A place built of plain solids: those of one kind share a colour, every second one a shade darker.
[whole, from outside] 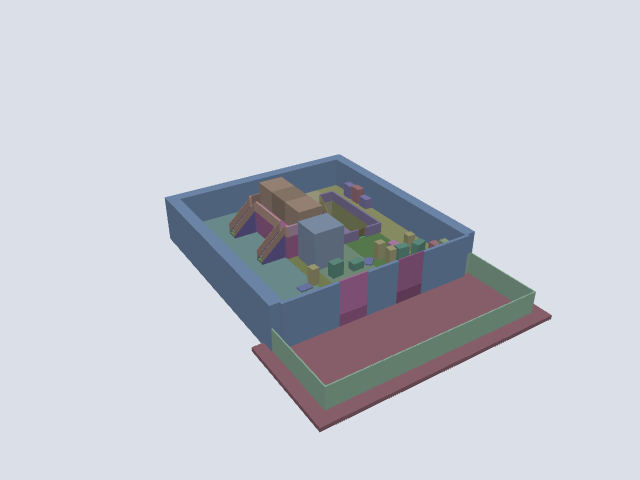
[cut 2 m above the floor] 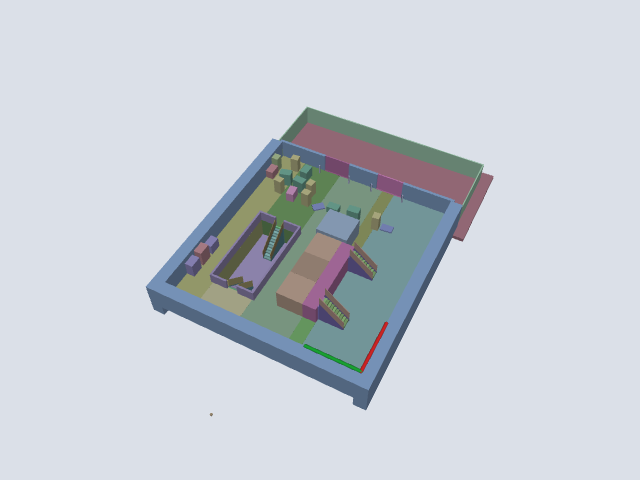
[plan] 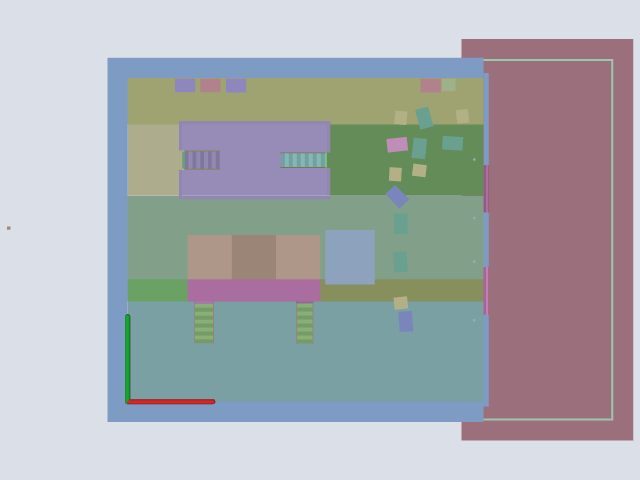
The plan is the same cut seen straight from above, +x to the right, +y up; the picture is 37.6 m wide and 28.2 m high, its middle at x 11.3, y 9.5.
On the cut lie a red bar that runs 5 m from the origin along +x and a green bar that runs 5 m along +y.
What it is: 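A newspaper printing works; a press hall with its printing units in a row, railed galleries along them reached by steep steel stairs, a reel room sunk beside the press with a steep flight down at each end, and a mailroom with shut dock doors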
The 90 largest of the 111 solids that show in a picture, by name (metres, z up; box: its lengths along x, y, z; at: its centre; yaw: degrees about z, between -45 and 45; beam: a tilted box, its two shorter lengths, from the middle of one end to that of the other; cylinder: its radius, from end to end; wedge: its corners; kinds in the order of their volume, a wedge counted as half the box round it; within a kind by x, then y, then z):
{
 "wall_concrete_1": {"box": [1.2, 21.4, 3.6], "at": [-0.59, 9.51, 1.4]},
 "wall_concrete_2": {"box": [22.1, 1.2, 4.8], "at": [9.86, -0.59, 0.8]},
 "wall_concrete_3": {"box": [22.1, 1.2, 4.8], "at": [9.86, 19.61, 0.8]},
 "wall_concrete_4": {"box": [0.3, 5.4, 4.8], "at": [21.06, 2.41, 0.8]},
 "wall_concrete_5": {"box": [0.3, 3.2, 4.8], "at": [21.06, 9.51, 0.8]},
 "wall_concrete_6": {"box": [0.3, 5.4, 4.8], "at": [21.06, 16.61, 0.8]},
 "floor_hall2a_concrete_1": {"box": [20.9, 4.9, 2.57], "at": [10.46, 9.64, -1.28]},
 "floor_hall0a_concrete_1": {"box": [20.9, 5.88, 1.6], "at": [10.46, 2.95, -0.8]},
 "floor_hall4a_concrete_1": {"box": [20.9, 2.72, 2.57], "at": [10.46, 17.65, -1.28]},
 "floor_hall3b_concrete_1": {"box": [9.2, 4.2, 2.57], "at": [16.31, 14.19, -1.28]},
 "yard_yard_asphalt_1": {"box": [10.1, 23.6, 0.4], "at": [24.66, 9.51, -1.4]},
 "press_unit_metal_1": {"box": [2.6, 2.6, 4.65], "at": [4.81, 8.49, 2.27]},
 "press_unit_metal_2": {"box": [2.6, 2.6, 4.65], "at": [7.41, 8.49, 2.27]},
 "press_unit_metal_3": {"box": [2.6, 2.6, 4.65], "at": [10.01, 8.49, 2.27]},
 "press_folder_metal_1": {"box": [2.9, 3.2, 3.95], "at": [13.06, 8.49, 1.93]},
 "floor_hall3a_concrete_1": {"box": [3.2, 4.2, 2.57], "at": [1.61, 14.19, -1.28]},
 "floor_galas_metal_1": {"box": [7.8, 1.3, 2.73], "at": [7.41, 6.54, 0.97]},
 "floor_hall1b_concrete_1": {"box": [9.6, 1.3, 1.6], "at": [16.11, 6.54, -0.8]},
 "floor_reela_concrete_1": {"box": [8.5, 4.2, 0.4], "at": [7.46, 14.19, -2.37]},
 "fence_metal_1": {"box": [0.12, 1.12, 2.6], "at": [20.85, 19.57, -0.3]},
 "fence_metal_2": {"box": [7.74, 0.12, 2.6], "at": [24.66, -1.05, -0.3]},
 "fence_metal_3": {"box": [7.74, 0.12, 2.6], "at": [24.66, 20.07, -0.3]},
 "fence_metal_4": {"box": [0.12, 21.24, 2.6], "at": [28.47, 9.51, -0.3]},
 "pallets_mail_1": {"box": [0.8, 1.2, 1.45], "at": [16.02, 8.21, 0.72], "yaw": 4.5},
 "pallets_mail_2": {"box": [0.8, 1.2, 0.78], "at": [16.05, 10.45, 0.39], "yaw": 1.6},
 "pallets_mail_3": {"box": [0.8, 1.2, 1.52], "at": [17.13, 14.88, 0.76], "yaw": -6.0},
 "pallets_mail_4": {"box": [0.8, 1.2, 1.54], "at": [17.43, 16.66, 0.77], "yaw": 15.1},
 "pallets_mail_5": {"box": [1.2, 0.8, 1.23], "at": [19.09, 15.18, 0.62], "yaw": -3.6},
 "step_galas_1": {"box": [1.06, 0.26, 0.69], "at": [4.49, 4.02, 0.29]},
 "step_galas_2": {"box": [1.06, 0.26, 0.9], "at": [4.49, 4.25, 0.4]},
 "step_galas_3": {"box": [1.06, 0.26, 1.11], "at": [4.49, 4.49, 0.51]},
 "step_galas_4": {"box": [1.06, 0.26, 1.32], "at": [4.49, 4.72, 0.61]},
 "step_galas_5": {"box": [1.06, 0.26, 1.53], "at": [4.49, 4.95, 0.72]},
 "step_galas_6": {"box": [1.06, 0.26, 1.75], "at": [4.49, 5.18, 0.82]},
 "step_galas_7": {"box": [1.06, 0.26, 1.96], "at": [4.49, 5.41, 0.93]},
 "step_galas_8": {"box": [1.06, 0.26, 2.17], "at": [4.49, 5.64, 1.03]},
 "step_galas_9": {"box": [0.91, 0.24, 0.9], "at": [10.41, 4.24, 0.4]},
 "step_galas_10": {"box": [0.91, 0.24, 1.11], "at": [10.41, 4.47, 0.51]},
 "step_galas_11": {"box": [0.91, 0.24, 1.32], "at": [10.41, 4.71, 0.61]},
 "step_galas_12": {"box": [0.91, 0.24, 1.53], "at": [10.41, 4.95, 0.72]},
 "step_galas_13": {"box": [0.91, 0.24, 1.75], "at": [10.41, 5.18, 0.82]},
 "step_galas_14": {"box": [0.91, 0.24, 1.96], "at": [10.41, 5.42, 0.93]},
 "step_galas_15": {"box": [0.91, 0.24, 2.17], "at": [10.41, 5.65, 1.03]},
 "rail_reela_1": {"box": [0.2, 1.54, 1.1], "at": [3.11, 12.86, 0.55]},
 "rail_reela_2": {"box": [0.2, 1.54, 1.1], "at": [3.11, 15.52, 0.55]},
 "rail_reela_3": {"box": [8.9, 0.2, 1.1], "at": [7.46, 11.99, 0.55]},
 "rail_reela_4": {"box": [8.9, 0.2, 1.1], "at": [7.46, 16.39, 0.55]},
 "rail_reela_5": {"box": [0.2, 1.65, 1.1], "at": [11.81, 12.91, 0.55]},
 "rail_reela_6": {"box": [0.2, 1.65, 1.1], "at": [11.81, 15.47, 0.55]},
 "cage_mail_1": {"box": [0.72, 0.8, 1.71], "at": [15.73, 13.36, 0.86], "yaw": -3.5},
 "cage_mail_2": {"box": [0.8, 0.72, 1.7], "at": [16.05, 5.8, 0.85], "yaw": 5.9},
 "cage_mail_3": {"box": [0.72, 0.8, 1.73], "at": [16.05, 16.68, 0.87], "yaw": -5.0},
 "cage_mail_4": {"box": [0.8, 0.72, 1.69], "at": [17.14, 13.59, 0.85], "yaw": -6.6},
 "cage_mail_5": {"box": [0.72, 0.8, 1.69], "at": [19.68, 16.77, 0.85], "yaw": 5.7},
 "floor_sill_concrete_1": {"box": [0.3, 2.8, 1.6], "at": [21.06, 6.51, -0.8]},
 "floor_sill_concrete_2": {"box": [0.3, 2.8, 1.6], "at": [21.06, 12.51, -0.8]},
 "load_cartons_1": {"box": [1.2, 0.8, 1.72], "at": [4.86, 18.57, 0.86]},
 "load_cartons_2": {"box": [1.2, 0.8, 0.91], "at": [17.8, 18.57, 0.46]},
 "pallets_1": {"box": [1.2, 0.8, 1.5], "at": [3.37, 18.57, 0.75]},
 "pallets_2": {"box": [1.2, 0.8, 1.11], "at": [6.37, 18.57, 0.56]},
 "step_reelaa_1": {"box": [0.25, 1.03, 2.0], "at": [3.45, 14.19, -1.22]},
 "step_reelaa_2": {"box": [0.25, 1.03, 1.79], "at": [3.68, 14.19, -1.33]},
 "step_reelaa_3": {"box": [0.25, 1.03, 1.57], "at": [3.91, 14.19, -1.44]},
 "step_reelaa_4": {"box": [0.25, 1.03, 1.35], "at": [4.14, 14.19, -1.54]},
 "step_reelaa_5": {"box": [0.25, 1.03, 1.14], "at": [4.37, 14.19, -1.65]},
 "step_reelaa_6": {"box": [0.25, 1.03, 0.92], "at": [4.6, 14.19, -1.76]},
 "shutter_metal_1": {"box": [0.12, 2.8, 3.3], "at": [21.11, 6.51, 1.65]},
 "shutter_metal_2": {"box": [0.12, 2.8, 3.3], "at": [21.11, 12.51, 1.65]},
 "step_reelab_1": {"box": [0.25, 0.81, 0.95], "at": [10.06, 14.19, -1.74]},
 "step_reelab_2": {"box": [0.25, 0.81, 1.14], "at": [10.3, 14.19, -1.65]},
 "step_reelab_3": {"box": [0.25, 0.81, 1.32], "at": [10.53, 14.19, -1.56]},
 "step_reelab_4": {"box": [0.25, 0.81, 1.5], "at": [10.76, 14.19, -1.47]},
 "step_reelab_5": {"box": [0.25, 0.81, 1.68], "at": [11.0, 14.19, -1.38]},
 "step_reelab_6": {"box": [0.25, 0.81, 1.86], "at": [11.23, 14.19, -1.29]},
 "step_reelab_7": {"box": [0.25, 0.81, 2.04], "at": [11.47, 14.19, -1.2]},
 "floor_hall1a_concrete_1": {"box": [3.5, 1.3, 0.4], "at": [1.76, 6.54, -0.2]},
 "rail_galas_1": {"wedge": [[3.91, 3.4, 0.24], [3.91, 3.4, 1.17], [3.91, 5.77, 2.42], [3.91, 5.77, 3.35], [3.96, 3.4, 0.24], [3.96, 3.4, 1.17], [3.96, 5.77, 2.42], [3.96, 5.77, 3.35]]},
 "rail_galas_2": {"wedge": [[5.02, 3.4, 0.24], [5.02, 3.4, 1.17], [5.02, 5.77, 2.42], [5.02, 5.77, 3.35], [5.07, 3.4, 0.24], [5.07, 3.4, 1.17], [5.07, 5.77, 2.42], [5.07, 5.77, 3.35]]},
 "rail_galas_3": {"box": [4.84, 0.2, 1.1], "at": [7.49, 5.99, 2.88]},
 "rail_galas_4": {"wedge": [[9.91, 3.38, 0.25], [9.91, 3.38, 1.14], [9.91, 5.77, 2.4], [9.91, 5.77, 3.28], [9.96, 3.38, 0.25], [9.96, 3.38, 1.14], [9.96, 5.77, 2.4], [9.96, 5.77, 3.28]]},
 "load_cartons_mail_1": {"box": [1.2, 0.8, 1.05], "at": [15.84, 15.1, 0.52], "yaw": 6.2},
 "cage_1": {"box": [0.8, 0.72, 1.72], "at": [18.86, 18.61, 0.86]},
 "floor_galas_hda_1": {"box": [1.06, 0.15, 2.38], "at": [4.49, 5.82, 1.14]},
 "rail_reelab_1": {"wedge": [[8.97, 13.74, -1.91], [8.97, 13.74, -1.08], [8.97, 13.79, -1.91], [8.97, 13.79, -1.08], [11.59, 13.74, 0.11], [11.59, 13.74, 0.94], [11.59, 13.79, 0.11], [11.59, 13.79, 0.94]]},
 "rail_reelab_2": {"wedge": [[8.97, 14.6, -1.91], [8.97, 14.6, -1.08], [8.97, 14.65, -1.91], [8.97, 14.65, -1.08], [11.59, 14.6, 0.11], [11.59, 14.6, 0.94], [11.59, 14.65, 0.11], [11.59, 14.65, 0.94]]},
 "pallet_mail_1": {"box": [0.8, 1.2, 0.19], "at": [15.84, 12.04, 0.05], "yaw": 44.0},
 "pallet_mail_2": {"box": [0.8, 1.2, 0.19], "at": [16.34, 4.71, 0.05], "yaw": 3.7},
 "floor_reelaa_hda_1": {"box": [0.14, 1.03, 2.22], "at": [3.28, 14.19, -1.11]},
 "rail_galase_1": {"box": [0.2, 1.3, 1.1], "at": [11.21, 6.54, 2.88]},
 "rail_galasw_1": {"box": [0.2, 1.3, 1.1], "at": [3.61, 6.54, 2.88]}
}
